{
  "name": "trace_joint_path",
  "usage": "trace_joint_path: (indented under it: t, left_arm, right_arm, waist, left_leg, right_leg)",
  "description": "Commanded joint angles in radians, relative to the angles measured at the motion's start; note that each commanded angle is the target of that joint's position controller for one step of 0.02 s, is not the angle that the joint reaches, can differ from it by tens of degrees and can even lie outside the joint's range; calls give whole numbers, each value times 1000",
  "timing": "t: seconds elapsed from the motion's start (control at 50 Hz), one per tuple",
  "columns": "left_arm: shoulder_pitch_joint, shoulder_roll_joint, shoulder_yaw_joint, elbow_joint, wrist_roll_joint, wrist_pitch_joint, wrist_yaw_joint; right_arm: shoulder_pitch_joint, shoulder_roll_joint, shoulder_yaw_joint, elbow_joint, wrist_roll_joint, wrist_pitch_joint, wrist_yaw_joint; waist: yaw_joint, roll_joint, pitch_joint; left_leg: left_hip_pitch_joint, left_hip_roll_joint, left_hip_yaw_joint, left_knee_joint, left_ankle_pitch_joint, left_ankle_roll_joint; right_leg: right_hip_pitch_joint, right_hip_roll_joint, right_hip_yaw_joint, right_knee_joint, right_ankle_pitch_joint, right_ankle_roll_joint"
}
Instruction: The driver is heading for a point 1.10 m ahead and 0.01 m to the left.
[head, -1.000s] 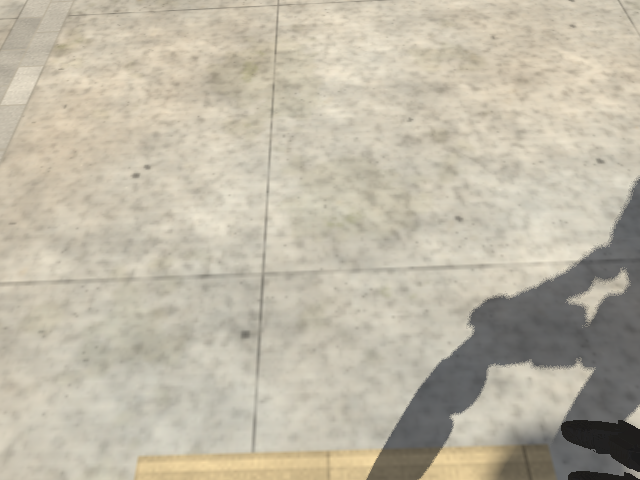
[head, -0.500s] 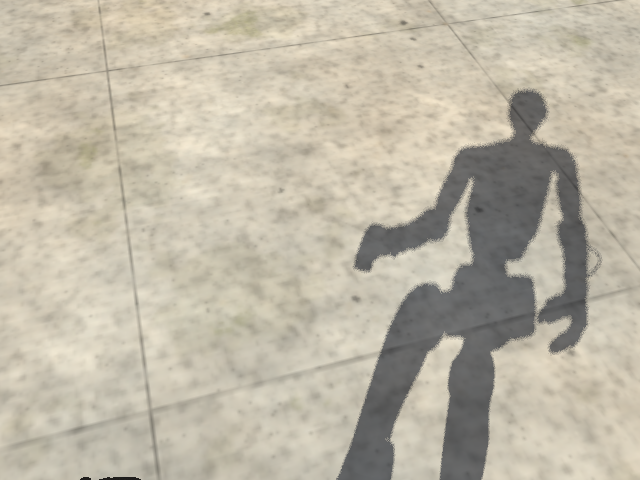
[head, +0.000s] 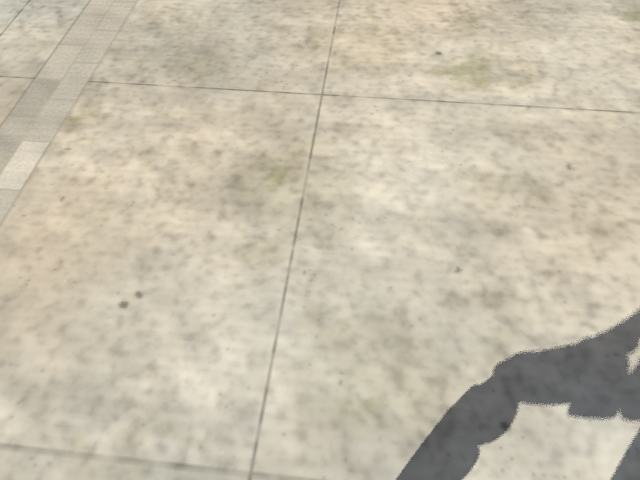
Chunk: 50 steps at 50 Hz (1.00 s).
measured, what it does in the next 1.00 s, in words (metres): walks ahead: left foot, then right foot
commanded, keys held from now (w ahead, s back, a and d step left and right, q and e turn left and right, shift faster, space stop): w+q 0.26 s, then w+e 0.74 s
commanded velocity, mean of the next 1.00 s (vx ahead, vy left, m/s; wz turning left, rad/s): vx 0.50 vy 0.00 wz -0.03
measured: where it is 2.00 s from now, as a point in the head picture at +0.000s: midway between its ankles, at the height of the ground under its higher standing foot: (378, 270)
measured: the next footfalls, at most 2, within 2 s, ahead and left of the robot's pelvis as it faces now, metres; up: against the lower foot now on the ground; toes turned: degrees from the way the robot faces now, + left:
left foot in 0.18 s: +0.25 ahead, +0.16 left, +0.00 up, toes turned +9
right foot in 0.74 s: +0.59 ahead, -0.01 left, +0.00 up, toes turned +1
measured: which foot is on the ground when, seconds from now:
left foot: up 0.00-0.16, down 0.18-0.76, up 0.78-1.00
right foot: down 0.00-0.18, up 0.20-0.72, down 0.74-1.00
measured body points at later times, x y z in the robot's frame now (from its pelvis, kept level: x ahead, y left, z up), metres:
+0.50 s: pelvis +0.26 +0.09 +0.00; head +0.28 +0.10 +0.45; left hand +0.38 +0.37 -0.10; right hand +0.39 -0.16 -0.11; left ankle +0.21 +0.15 -0.74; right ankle +0.45 -0.07 -0.66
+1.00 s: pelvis +0.56 +0.06 +0.00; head +0.59 +0.05 +0.45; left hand +0.67 +0.33 -0.11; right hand +0.72 -0.22 -0.09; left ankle +0.66 +0.23 -0.67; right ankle +0.55 -0.01 -0.74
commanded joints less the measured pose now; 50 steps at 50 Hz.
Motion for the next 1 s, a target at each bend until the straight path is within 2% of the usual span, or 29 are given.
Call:
trace_joint_path:
  t: [0.02,0.08,0.12,0.14,0.16,0.18,0.2,0.22,0.24,0.26,0.28,0.3,0.32,0.36,0.4,0.52,0.64,0.7,0.72,0.74,0.76,0.78,0.8,0.82,0.84,0.86,0.88,0.92,1.0]
  left_arm:
    - [-75,161,35,-66,-11,-14,8]
    - [-45,193,46,-43,-28,-1,7]
    - [-45,218,54,-36,-36,11,8]
    - [-47,235,58,-35,-40,17,11]
    - [-57,239,58,-37,-44,26,15]
    - [-34,208,45,-43,-34,26,20]
    - [40,82,2,-98,19,11,11]
    - [7,90,-13,-125,2,-29,-1]
    - [-120,170,10,-149,-43,-47,-9]
    - [-157,156,2,-164,-43,-57,-6]
    - [-137,149,1,-140,-22,-54,2]
    - [-111,154,7,-126,-11,-42,4]
    - [-87,151,8,-114,-12,-25,1]
    - [-63,123,2,-94,-12,1,0]
    - [-112,102,-6,-103,-12,16,4]
    - [-260,73,-19,-128,-28,11,-21]
    - [-361,60,-25,-194,-29,7,-64]
    - [-294,91,-10,-207,-21,11,-75]
    - [-203,123,7,-192,-19,15,-73]
    - [-52,172,33,-161,-21,16,-63]
    - [100,262,58,-139,-22,24,-44]
    - [68,296,60,-155,-35,16,-43]
    - [90,214,40,-161,-34,20,-40]
    - [55,179,30,-167,-25,21,-33]
    - [-5,174,27,-177,-23,21,-32]
    - [-56,146,18,-189,-23,21,-29]
    - [-84,139,13,-203,-13,23,-25]
    - [-105,143,14,-204,-16,21,-18]
    - [-81,184,26,-182,-27,27,3]
  right_arm:
    - [-86,0,14,-85,0,-11,21]
    - [-150,-16,11,-123,4,-9,36]
    - [-141,-40,-1,-139,0,-5,41]
    - [-93,-61,-13,-134,-4,-2,40]
    - [39,-95,-36,-101,-3,1,37]
    - [215,-164,-72,-53,1,6,22]
    - [260,-295,-96,-48,9,6,4]
    - [285,-278,-80,-88,8,-10,8]
    - [273,-203,-59,-74,-3,-22,13]
    - [224,-171,-50,-71,-1,-29,11]
    - [147,-123,-33,-79,-1,-29,7]
    - [92,-83,-18,-89,-12,-31,5]
    - [68,-67,-10,-91,-22,-35,4]
    - [71,-73,-9,-64,-24,-51,3]
    - [99,-94,-13,-32,-25,-63,-3]
    - [141,-109,-9,28,-27,-70,-15]
    - [190,-124,-18,84,-17,-46,-22]
    - [156,-161,-28,75,-10,-26,-39]
    - [146,-173,-31,71,-9,-18,-47]
    - [132,-169,-27,65,-7,-14,-54]
    - [154,-120,-6,40,-33,-27,-58]
    - [246,-13,30,8,-45,-57,-36]
    - [171,-111,12,6,-21,-94,-13]
    - [75,-124,11,-31,13,-111,-3]
    - [37,-104,17,-46,1,-119,-7]
    - [21,-114,9,-47,-24,-114,-14]
    - [37,-111,6,-50,-30,-103,-15]
    - [73,-94,8,-44,-36,-83,-20]
    - [-35,-44,28,-65,-41,-69,-26]
  waist:
    - [-14,-106,46]
    - [-2,-111,69]
    - [-24,-132,49]
    - [-57,-150,11]
    - [-135,-138,-56]
    - [-209,-98,-147]
    - [-142,191,-221]
    - [-166,189,-420]
    - [-204,74,-311]
    - [-173,41,-201]
    - [-121,-27,-141]
    - [-81,-9,-107]
    - [-57,16,-97]
    - [-42,14,-83]
    - [-55,4,-41]
    - [-124,3,29]
    - [-162,-8,79]
    - [-108,41,5]
    - [-55,53,-53]
    - [28,28,-130]
    - [75,-109,-247]
    - [-23,-355,-361]
    - [49,-217,-391]
    - [52,-160,-257]
    - [7,-37,-149]
    - [-24,-14,-102]
    - [-56,-44,-71]
    - [-87,-76,-47]
    - [-59,-95,-11]
  left_leg:
    - [33,9,30,-143,92,15]
    - [47,-2,66,-230,20,52]
    - [123,-45,118,-265,-84,89]
    - [213,-88,155,-278,-132,112]
    - [393,-142,187,-342,-101,143]
    - [688,-155,137,-359,-56,182]
    - [1049,125,-346,-385,-53,330]
    - [1169,255,-786,-583,-252,459]
    - [1108,223,-666,-624,-240,389]
    - [967,186,-537,-620,-176,353]
    - [816,156,-411,-616,-77,315]
    - [692,127,-327,-635,32,299]
    - [620,110,-287,-661,80,292]
    - [552,100,-205,-695,177,295]
    - [536,98,-135,-729,216,284]
    - [615,85,12,-779,149,206]
    - [832,158,68,-713,271,186]
    - [868,152,118,-548,724,148]
    - [855,137,140,-418,876,131]
    - [760,100,175,-210,854,97]
    - [504,39,195,117,465,57]
    - [79,-198,84,477,-453,-11]
    - [-30,-131,-83,527,-445,12]
    - [-71,-88,-66,492,-373,26]
    - [-54,-46,-48,390,-315,29]
    - [-3,-16,-40,297,-281,20]
    - [53,-5,-38,265,-265,8]
    - [87,2,-19,181,-254,-24]
    - [148,-29,20,-98,-43,-71]
  right_leg:
    - [-21,-263,76,-107,299,-148]
    - [58,-293,41,-78,323,-125]
    - [100,-299,3,10,553,-103]
    - [109,-292,-22,105,735,-90]
    - [80,-261,-60,284,852,-67]
    - [-87,-220,-78,536,757,-30]
    - [-536,-85,-63,935,-71,40]
    - [-710,24,184,1122,-368,45]
    - [-805,-28,234,1146,-270,25]
    - [-809,-66,221,1079,-179,10]
    - [-741,-116,214,1002,-110,12]
    - [-656,-147,214,940,-66,16]
    - [-597,-160,211,919,-42,20]
    - [-568,-159,192,879,-1,34]
    - [-613,-162,192,805,90,46]
    - [-635,-118,186,480,391,19]
    - [-712,-73,157,335,281,-31]
    - [-559,3,66,326,116,-81]
    - [-432,44,40,318,86,-105]
    - [-201,68,55,254,161,-143]
    - [124,-116,328,257,249,-219]
    - [448,-344,902,130,119,-433]
    - [476,-322,911,66,-1,-393]
    - [367,-287,761,57,16,-346]
    - [201,-249,662,39,112,-318]
    - [88,-218,595,21,205,-303]
    - [-3,-194,563,-6,263,-305]
    - [-97,-170,517,-35,331,-313]
    - [-228,-93,397,-35,345,-264]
